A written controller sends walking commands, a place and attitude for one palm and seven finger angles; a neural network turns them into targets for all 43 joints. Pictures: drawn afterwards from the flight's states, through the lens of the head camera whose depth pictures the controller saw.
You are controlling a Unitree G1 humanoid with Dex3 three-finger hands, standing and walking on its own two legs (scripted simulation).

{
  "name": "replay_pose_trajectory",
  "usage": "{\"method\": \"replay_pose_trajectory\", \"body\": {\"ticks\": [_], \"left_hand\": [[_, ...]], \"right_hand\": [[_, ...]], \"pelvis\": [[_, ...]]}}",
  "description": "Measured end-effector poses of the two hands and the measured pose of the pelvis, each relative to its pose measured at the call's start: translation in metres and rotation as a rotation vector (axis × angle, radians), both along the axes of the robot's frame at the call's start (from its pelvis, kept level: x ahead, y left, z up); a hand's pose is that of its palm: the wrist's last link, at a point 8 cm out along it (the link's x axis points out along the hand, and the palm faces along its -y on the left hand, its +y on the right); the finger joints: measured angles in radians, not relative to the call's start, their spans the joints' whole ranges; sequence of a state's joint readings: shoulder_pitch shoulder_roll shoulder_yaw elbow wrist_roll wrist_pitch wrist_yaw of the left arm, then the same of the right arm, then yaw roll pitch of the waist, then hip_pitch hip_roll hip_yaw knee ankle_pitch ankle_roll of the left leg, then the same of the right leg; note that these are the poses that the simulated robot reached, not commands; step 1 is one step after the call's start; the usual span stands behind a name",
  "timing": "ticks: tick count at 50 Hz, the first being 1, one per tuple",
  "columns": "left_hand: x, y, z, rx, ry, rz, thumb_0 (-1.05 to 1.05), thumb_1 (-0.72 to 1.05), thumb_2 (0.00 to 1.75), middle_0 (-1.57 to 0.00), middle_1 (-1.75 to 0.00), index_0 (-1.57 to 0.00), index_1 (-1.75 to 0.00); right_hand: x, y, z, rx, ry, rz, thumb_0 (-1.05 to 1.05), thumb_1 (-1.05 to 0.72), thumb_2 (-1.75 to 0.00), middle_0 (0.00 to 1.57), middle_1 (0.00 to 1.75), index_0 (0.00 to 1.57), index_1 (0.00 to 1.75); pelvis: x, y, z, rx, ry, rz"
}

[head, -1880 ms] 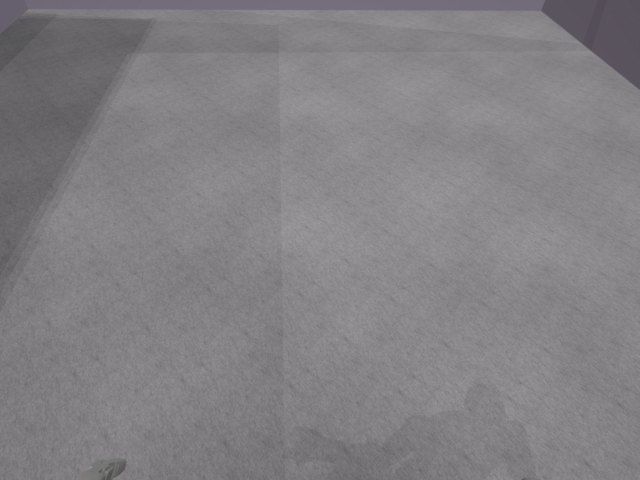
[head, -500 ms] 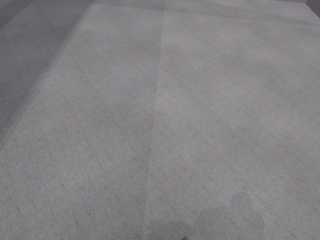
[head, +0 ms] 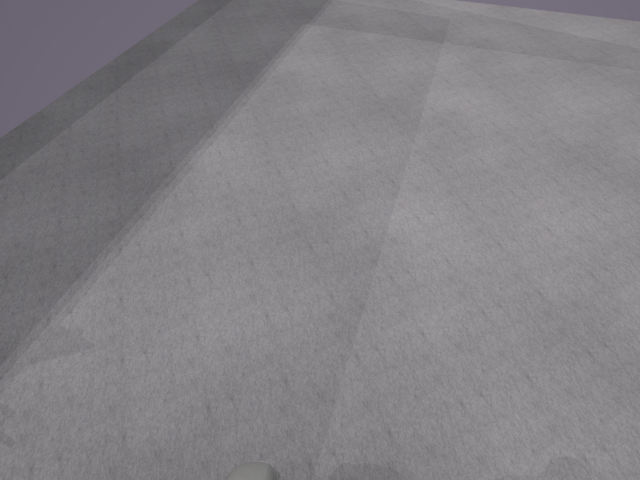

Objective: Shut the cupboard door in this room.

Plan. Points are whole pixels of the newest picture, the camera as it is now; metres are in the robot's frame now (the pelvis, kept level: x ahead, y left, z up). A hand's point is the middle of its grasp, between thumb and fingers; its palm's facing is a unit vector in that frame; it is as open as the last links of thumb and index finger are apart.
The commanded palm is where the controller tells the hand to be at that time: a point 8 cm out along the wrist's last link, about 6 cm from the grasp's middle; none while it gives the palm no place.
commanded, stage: turn or walk to find it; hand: left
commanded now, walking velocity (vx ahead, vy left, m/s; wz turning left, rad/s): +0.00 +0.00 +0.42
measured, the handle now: out of the picture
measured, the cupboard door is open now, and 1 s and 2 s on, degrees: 82 82 82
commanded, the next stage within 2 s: stand and wait in 1.34 s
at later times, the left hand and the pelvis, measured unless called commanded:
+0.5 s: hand out of the picture +0.03 +0.23 -0.16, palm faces +0.24 -0.92 -0.30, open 7.4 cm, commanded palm none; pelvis -0.01 +0.00 -0.01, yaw +12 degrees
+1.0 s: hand out of the picture -0.10 +0.23 -0.19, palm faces +0.45 -0.87 -0.22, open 7.4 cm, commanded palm none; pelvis -0.04 +0.03 -0.01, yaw +25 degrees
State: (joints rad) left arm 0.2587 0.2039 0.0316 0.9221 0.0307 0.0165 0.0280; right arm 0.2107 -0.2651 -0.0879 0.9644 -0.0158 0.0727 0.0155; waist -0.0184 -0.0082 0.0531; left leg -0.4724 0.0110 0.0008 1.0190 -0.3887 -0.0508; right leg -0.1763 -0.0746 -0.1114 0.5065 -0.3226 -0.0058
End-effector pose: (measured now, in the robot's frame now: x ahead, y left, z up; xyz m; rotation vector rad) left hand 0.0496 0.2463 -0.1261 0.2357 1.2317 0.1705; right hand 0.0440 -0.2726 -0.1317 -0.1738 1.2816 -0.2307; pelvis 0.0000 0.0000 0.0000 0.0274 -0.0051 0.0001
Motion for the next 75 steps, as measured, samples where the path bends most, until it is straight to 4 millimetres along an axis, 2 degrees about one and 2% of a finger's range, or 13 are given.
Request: {"method": "replay_pose_trajectory", "body": {"ticks": [8, 12, 18, 25, 32, 37, 41, 46, 48, 56, 62, 67, 75], "left_hand": [[-0.054, 0.034, -0.031, -0.035, 0.098, 0.132, 0.01, 0.9, 0.9, -0.2, -0.3, -0.21, -0.3], [-0.066, 0.046, -0.027, -0.025, 0.133, 0.175, 0.01, 0.91, 0.9, -0.2, -0.3, -0.21, -0.3], [-0.054, 0.046, -0.011, -0.011, 0.049, 0.21, 0.01, 0.91, 0.9, -0.2, -0.3, -0.2, -0.3], [-0.039, 0.022, 0.001, 0.037, -0.074, 0.227, 0.01, 0.91, 0.9, -0.2, -0.3, -0.2, -0.3], [-0.066, -0.005, 0.008, 0.019, -0.063, 0.289, 0.01, 0.9, 0.9, -0.2, -0.3, -0.21, -0.3], [-0.091, -0.013, 0.001, -0.018, -0.025, 0.343, 0.01, 0.9, 0.9, -0.2, -0.3, -0.21, -0.3], [-0.118, -0.009, -0.012, -0.048, 0.009, 0.398, 0.01, 0.9, 0.9, -0.2, -0.3, -0.21, -0.3], [-0.157, 0.01, -0.036, -0.079, 0.065, 0.476, 0.01, 0.9, 0.9, -0.2, -0.3, -0.21, -0.3], [-0.168, 0.016, -0.037, -0.078, 0.098, 0.49, 0.01, 0.9, 0.9, -0.2, -0.3, -0.21, -0.3], [-0.166, 0.035, -0.016, -0.053, 0.035, 0.533, 0.01, 0.91, 0.9, -0.2, -0.3, -0.2, -0.3], [-0.145, 0.034, -0.003, -0.014, -0.05, 0.544, 0.01, 0.91, 0.9, -0.2, -0.3, -0.2, -0.3], [-0.135, 0.018, 0.002, 0.033, -0.117, 0.554, 0.01, 0.91, 0.9, -0.2, -0.3, -0.2, -0.3], [-0.171, -0.021, 0.006, 0.014, -0.066, 0.627, 0.01, 0.9, 0.9, -0.2, -0.3, -0.21, -0.3]], "right_hand": [[0.058, 0.04, 0.0, -0.031, -0.066, 0.165, 0.01, -0.91, -0.9, 0.2, 0.3, 0.19, 0.3], [0.07, 0.061, 0.007, -0.016, -0.106, 0.207, 0.0, -0.91, -0.9, 0.2, 0.3, 0.2, 0.3], [0.072, 0.075, 0.004, 0.034, -0.101, 0.249, 0.0, -0.9, -0.9, 0.2, 0.3, 0.2, 0.3], [0.07, 0.055, -0.021, 0.088, -0.073, 0.269, 0.0, -0.9, -0.9, 0.2, 0.3, 0.2, 0.3], [0.07, 0.033, -0.015, 0.068, -0.018, 0.306, 0.01, -0.9, -0.9, 0.2, 0.3, 0.2, 0.3], [0.069, 0.032, -0.006, 0.033, 0.025, 0.347, 0.01, -0.91, -0.9, 0.2, 0.3, 0.19, 0.3], [0.075, 0.047, -0.002, 0.005, 0.035, 0.401, 0.01, -0.91, -0.9, 0.2, 0.3, 0.19, 0.3], [0.087, 0.08, 0.0, -0.021, -0.027, 0.476, 0.01, -0.91, -0.9, 0.2, 0.3, 0.19, 0.3], [0.088, 0.092, 0.005, -0.017, -0.052, 0.492, 0.01, -0.91, -0.9, 0.2, 0.3, 0.19, 0.3], [0.082, 0.118, 0.012, 0.013, -0.054, 0.545, 0.0, -0.9, -0.9, 0.2, 0.3, 0.2, 0.3], [0.079, 0.11, 0.003, 0.04, -0.025, 0.564, 0.0, -0.9, -0.9, 0.2, 0.3, 0.2, 0.3], [0.084, 0.09, -0.016, 0.063, 0.002, 0.578, 0.0, -0.9, -0.9, 0.2, 0.3, 0.2, 0.3], [0.098, 0.078, -0.012, 0.041, 0.029, 0.631, 0.01, -0.91, -0.9, 0.2, 0.3, 0.2, 0.3]], "pelvis": [[-0.002, 0.025, -0.016, -0.009, 0.017, 0.08], [-0.006, 0.028, -0.009, -0.018, 0.008, 0.1], [-0.008, 0.024, -0.003, -0.026, 0.002, 0.15], [-0.009, 0.0, -0.013, -0.007, -0.001, 0.21], [-0.012, -0.009, -0.003, 0.0, -0.018, 0.284], [-0.014, -0.007, 0.0, -0.002, -0.014, 0.334], [-0.02, 0.001, -0.003, -0.01, -0.009, 0.371], [-0.031, 0.019, -0.015, -0.026, -0.005, 0.413], [-0.034, 0.023, -0.012, -0.029, -0.007, 0.416], [-0.042, 0.028, 0.002, -0.05, -0.004, 0.478], [-0.043, 0.018, 0.002, -0.043, 0.0, 0.53], [-0.04, -0.001, -0.008, -0.023, 0.01, 0.574], [-0.042, -0.01, -0.001, -0.01, -0.013, 0.638]]}}
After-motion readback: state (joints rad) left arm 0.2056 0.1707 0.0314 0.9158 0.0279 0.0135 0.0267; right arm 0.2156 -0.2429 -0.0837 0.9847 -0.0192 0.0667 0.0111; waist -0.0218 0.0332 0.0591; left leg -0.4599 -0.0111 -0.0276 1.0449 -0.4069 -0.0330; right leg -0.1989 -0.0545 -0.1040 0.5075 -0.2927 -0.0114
